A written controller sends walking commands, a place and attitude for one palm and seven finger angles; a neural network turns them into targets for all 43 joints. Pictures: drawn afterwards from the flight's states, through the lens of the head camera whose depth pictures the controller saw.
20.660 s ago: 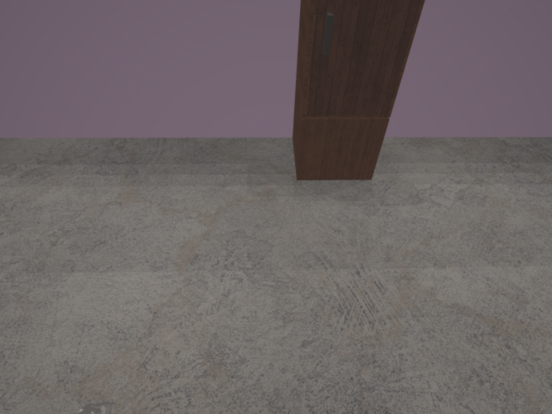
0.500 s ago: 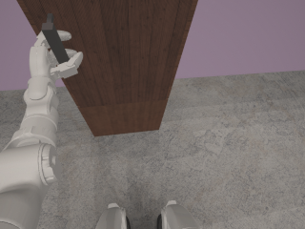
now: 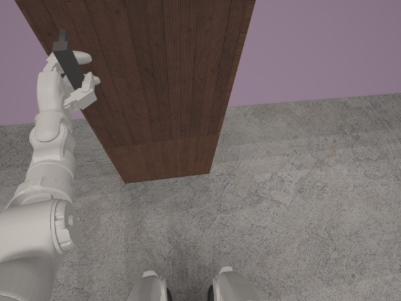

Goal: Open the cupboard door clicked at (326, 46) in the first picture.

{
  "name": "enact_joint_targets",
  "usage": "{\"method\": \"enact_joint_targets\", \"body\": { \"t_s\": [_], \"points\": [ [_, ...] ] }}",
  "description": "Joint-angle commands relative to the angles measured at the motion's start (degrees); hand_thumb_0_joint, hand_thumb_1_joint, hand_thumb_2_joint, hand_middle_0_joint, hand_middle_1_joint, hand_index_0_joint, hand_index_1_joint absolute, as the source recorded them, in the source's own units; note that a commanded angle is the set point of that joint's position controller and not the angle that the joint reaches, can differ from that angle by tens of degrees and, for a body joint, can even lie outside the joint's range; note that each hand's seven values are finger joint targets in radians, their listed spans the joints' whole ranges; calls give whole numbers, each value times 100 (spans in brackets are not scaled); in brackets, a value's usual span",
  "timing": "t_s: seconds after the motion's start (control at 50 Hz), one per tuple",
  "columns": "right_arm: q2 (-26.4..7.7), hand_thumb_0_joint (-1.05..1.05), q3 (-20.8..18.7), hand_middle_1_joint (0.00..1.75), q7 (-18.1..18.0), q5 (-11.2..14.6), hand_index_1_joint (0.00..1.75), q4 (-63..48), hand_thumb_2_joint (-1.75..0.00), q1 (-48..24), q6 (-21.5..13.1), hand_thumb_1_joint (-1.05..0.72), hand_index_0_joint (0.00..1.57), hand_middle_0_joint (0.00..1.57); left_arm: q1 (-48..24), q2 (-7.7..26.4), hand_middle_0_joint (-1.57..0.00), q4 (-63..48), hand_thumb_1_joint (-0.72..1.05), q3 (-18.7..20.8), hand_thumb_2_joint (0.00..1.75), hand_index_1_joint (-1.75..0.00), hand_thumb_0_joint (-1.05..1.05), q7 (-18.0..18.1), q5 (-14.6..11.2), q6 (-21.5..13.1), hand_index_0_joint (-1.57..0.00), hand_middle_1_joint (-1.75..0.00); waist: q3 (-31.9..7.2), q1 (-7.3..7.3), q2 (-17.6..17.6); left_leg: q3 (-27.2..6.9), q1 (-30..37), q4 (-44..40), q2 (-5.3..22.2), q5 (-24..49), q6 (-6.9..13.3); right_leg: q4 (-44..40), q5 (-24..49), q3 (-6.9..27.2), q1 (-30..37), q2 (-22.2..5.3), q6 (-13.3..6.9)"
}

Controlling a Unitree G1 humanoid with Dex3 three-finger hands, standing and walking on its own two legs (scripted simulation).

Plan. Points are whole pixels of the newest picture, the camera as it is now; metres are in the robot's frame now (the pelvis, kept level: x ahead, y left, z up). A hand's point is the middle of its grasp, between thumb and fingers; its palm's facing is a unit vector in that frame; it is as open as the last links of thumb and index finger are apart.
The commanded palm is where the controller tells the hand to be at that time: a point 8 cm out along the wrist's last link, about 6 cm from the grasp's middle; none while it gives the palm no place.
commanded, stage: pull the door open along its arc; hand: left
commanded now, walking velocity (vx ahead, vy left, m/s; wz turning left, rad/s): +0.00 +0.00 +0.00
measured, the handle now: (76, 69) +0.56 +0.20 +0.09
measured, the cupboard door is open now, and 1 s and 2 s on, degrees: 2 46 52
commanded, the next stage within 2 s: open thumb and fingers to let go in 0.76 s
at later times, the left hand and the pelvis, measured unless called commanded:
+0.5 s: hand (134, 160) +0.35 +0.09 +0.08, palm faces +0.32 -0.94 +0.09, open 6.2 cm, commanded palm +0.30 +0.14 +0.08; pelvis +0.01 -0.01 +0.02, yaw +1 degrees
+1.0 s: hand (175, 182) +0.31 +0.02 +0.08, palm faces +0.43 -0.90 -0.04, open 6.2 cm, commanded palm +0.26 +0.06 +0.08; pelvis +0.00 -0.06 +0.02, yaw +5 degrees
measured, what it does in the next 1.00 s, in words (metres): shifts its weight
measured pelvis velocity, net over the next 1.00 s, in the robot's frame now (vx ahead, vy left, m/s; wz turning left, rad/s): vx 0.00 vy -0.06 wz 0.09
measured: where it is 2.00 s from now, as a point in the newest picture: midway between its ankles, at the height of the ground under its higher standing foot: outside the picture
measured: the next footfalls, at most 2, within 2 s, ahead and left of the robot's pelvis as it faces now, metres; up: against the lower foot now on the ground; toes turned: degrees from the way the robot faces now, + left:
none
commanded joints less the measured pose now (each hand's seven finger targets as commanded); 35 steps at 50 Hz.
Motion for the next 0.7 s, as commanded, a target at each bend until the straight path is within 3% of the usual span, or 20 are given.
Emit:
{"method": "enact_joint_targets", "body": {
  "t_s": [0.0, 0.08, 0.14, 0.16, 0.22, 0.24, 0.28, 0.32, 0.4, 0.42, 0.44, 0.5, 0.52, 0.58, 0.68],
  "points": [
    [-969, 0, -356, 30, -75, 48, 30, -504, -90, 779, -68, -90, 20, 20, -1427, 1085, -40, -1699, 90, 9, 90, -135, 0, -194, -197, -357, -40, -135, -2927, 250, 225, -437, 2403, -665, -217, 2718, -39, -625, 2641, 182, 1478, 238, -19],
    [-907, 0, -397, 30, -37, 122, 30, -678, -90, 591, -66, -90, 20, 20, -328, 787, -40, -2402, 90, -101, 90, -135, 0, -178, -334, -313, -40, -135, -2803, 470, 318, -342, 2578, -813, -214, 2963, -48, -709, 2854, 173, 1679, 229, -29],
    [-841, 0, -433, 30, 2, 169, 30, -843, -90, 423, -110, -90, 20, 20, 748, 486, -40, -3231, 90, -198, 90, -135, 0, -118, -473, -293, -40, -135, -2827, 653, 204, -270, 2720, -906, -205, 3404, -37, -748, 3246, 177, 2009, 197, -21],
    [-804, 0, -427, 30, 20, 184, 30, -895, -90, 337, -132, -90, 20, 20, 1063, 313, -40, -3451, 90, -297, 90, -135, 0, -97, -541, -272, -40, -135, -2677, 696, 98, -221, 2629, -963, -225, 3318, -27, -797, 3340, 188, 2170, 197, -14],
    [-772, 0, -433, 30, 32, 224, 30, -1015, -90, 105, -211, -90, 20, 20, 1712, -43, -40, -4149, 90, -566, 90, -135, 0, -1, -630, -238, -40, -135, -2307, 699, -106, -155, 2553, -1079, -249, 3072, -5, -892, 3332, 193, 2312, 177, -12],
    [-602, 0, -449, 30, 27, 200, 30, -1008, -90, -85, -265, -90, 20, 20, 1780, -310, -40, -4496, 90, -43, 90, -135, 0, 664, -953, -196, -40, -135, -2250, 1048, -108, -112, 2427, -1147, -249, 3017, -84, -930, 3195, 118, 2376, 172, 2],
    [-530, 0, -422, 30, 106, 149, 30, -1020, -90, -261, -386, -90, 20, 20, 2275, -1114, -40, -4827, 90, -664, 90, -135, 0, 1449, -757, -79, -40, -135, -1933, 929, 10, -140, 2552, -1175, -230, 2915, -160, -916, 2877, 25, 2112, 155, 10],
    [-516, 0, -432, 30, 154, 55, 30, -1015, -90, -317, -449, -90, 20, 20, 2609, -1358, -40, -5209, 90, -919, 90, -135, 0, 1973, -479, -71, -40, -135, -1912, 937, -364, -197, 2557, -1145, -213, 2947, -160, -849, 2841, -10, 2149, 143, 0],
    [-366, 0, -437, 30, 235, -109, 30, -1070, -90, -674, -511, -90, 20, 20, 2960, -2233, -40, -5896, 90, -1694, 90, -135, 0, 3012, 115, -17, -40, -135, -1927, 942, -203, -181, 2613, -1109, -240, 2643, -186, -772, 2637, 17, 2110, 40, -19],
    [-355, 0, -443, 30, 228, -142, 30, -1087, -90, -722, -516, -90, 20, 20, 3082, -2259, -40, -5986, 90, -1730, 90, -135, 0, 3269, 282, 20, -40, -135, -1926, 963, -373, -199, 2570, -1102, -239, 2548, -179, -786, 2546, 32, 2167, 42, -31],
    [-303, 0, -433, 30, 234, -172, 30, -1112, -90, -853, -519, -90, 20, 20, 3202, -2541, -40, -6061, 90, -1977, 90, -135, 0, 3502, 399, 75, -40, -135, -1893, 971, -366, -189, 2516, -1111, -262, 2399, -178, -792, 2495, 47, 2183, 13, -30],
    [-216, 0, -389, 30, 218, -252, 30, -1155, -90, -1143, -503, -90, 20, 20, 3398, -2899, -40, -6236, 90, -2375, 90, -135, 0, 4123, 865, 293, -40, -135, -1733, 963, -521, -198, 2352, -1099, -300, 1966, -168, -865, 2155, 93, 2155, -40, -41],
    [-186, 0, -368, 30, 187, -291, 30, -1175, -90, -1194, -507, -90, 20, 20, 3482, -2962, -40, -6273, 90, -2466, 90, -135, 0, 4248, 1024, 382, -40, -135, -1699, 976, -575, -209, 2327, -1097, -306, 1917, -158, -901, 2101, 101, 2177, -40, -57],
    [-90, 0, -318, 30, 84, -318, 30, -1255, -90, -1379, -481, -90, 20, 20, 3960, -3123, -40, -6522, 90, -2740, 90, -135, 0, 4311, 1176, 572, -40, -135, -1683, 1017, -731, -175, 2336, -1137, -347, 1700, -153, -1086, 2072, 231, 2408, -112, -49],
    [24, 0, -216, 30, -18, -239, 30, -1335, -90, -1787, -504, -90, 20, 20, 4697, -3662, -40, -6942, 90, -3296, 90, -135, 0, 4155, 829, 840, -40, -135, -1319, 1020, -878, -204, 2449, -1248, -401, 1391, -185, -1531, 2141, 434, 2704, -272, 64]
  ]
}}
